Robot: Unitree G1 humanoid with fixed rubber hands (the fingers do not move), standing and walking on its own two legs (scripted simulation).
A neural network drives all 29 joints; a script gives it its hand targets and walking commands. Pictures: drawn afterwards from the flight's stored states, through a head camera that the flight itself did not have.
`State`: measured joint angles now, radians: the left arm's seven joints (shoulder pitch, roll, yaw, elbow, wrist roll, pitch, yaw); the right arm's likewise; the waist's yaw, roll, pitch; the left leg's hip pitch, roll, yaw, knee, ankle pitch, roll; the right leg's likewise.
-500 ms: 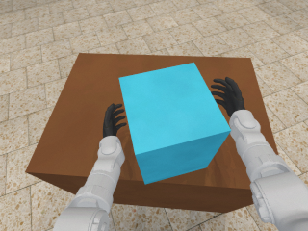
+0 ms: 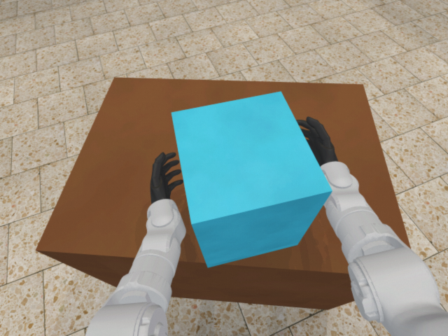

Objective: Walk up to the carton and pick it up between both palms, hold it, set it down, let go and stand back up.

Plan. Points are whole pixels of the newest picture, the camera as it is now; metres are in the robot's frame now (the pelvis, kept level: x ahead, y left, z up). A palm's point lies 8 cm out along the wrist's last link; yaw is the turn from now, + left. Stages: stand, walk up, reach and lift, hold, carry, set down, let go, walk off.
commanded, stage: reach and lift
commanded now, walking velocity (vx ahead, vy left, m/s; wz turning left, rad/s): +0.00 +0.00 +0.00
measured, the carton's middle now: (241, 186) +0.41 +0.03 -0.01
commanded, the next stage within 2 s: none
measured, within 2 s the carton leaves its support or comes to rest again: leaves its support in 1.74 s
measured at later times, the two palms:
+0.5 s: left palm (162, 201) +0.36 +0.17 +0.00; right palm (317, 162) +0.45 -0.10 +0.04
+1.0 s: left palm (163, 201) +0.36 +0.17 +0.00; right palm (317, 163) +0.45 -0.11 +0.04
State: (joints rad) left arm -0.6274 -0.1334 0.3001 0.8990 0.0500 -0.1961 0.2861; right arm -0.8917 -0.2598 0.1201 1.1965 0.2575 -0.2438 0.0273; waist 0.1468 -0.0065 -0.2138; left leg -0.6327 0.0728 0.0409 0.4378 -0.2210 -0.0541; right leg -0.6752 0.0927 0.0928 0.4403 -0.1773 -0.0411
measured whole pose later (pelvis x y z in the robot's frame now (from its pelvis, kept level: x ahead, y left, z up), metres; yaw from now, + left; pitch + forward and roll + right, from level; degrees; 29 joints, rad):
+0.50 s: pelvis +0.00 +0.00 +0.00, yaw +0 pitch +24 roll +0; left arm -0.63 -0.18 0.46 0.96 0.20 -0.29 0.23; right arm -0.90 -0.16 -0.23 1.27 -0.12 -0.31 0.09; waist 0.15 -0.01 -0.24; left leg -0.63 0.07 0.04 0.44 -0.22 -0.05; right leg -0.68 0.09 0.09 0.44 -0.17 -0.04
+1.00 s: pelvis +0.00 +0.00 +0.00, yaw +0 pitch +24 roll +0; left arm -0.63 -0.18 0.47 0.96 0.20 -0.29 0.24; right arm -0.90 -0.16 -0.24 1.28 -0.13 -0.32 0.09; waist 0.15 -0.01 -0.24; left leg -0.63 0.07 0.04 0.44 -0.22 -0.05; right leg -0.68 0.09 0.09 0.44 -0.17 -0.04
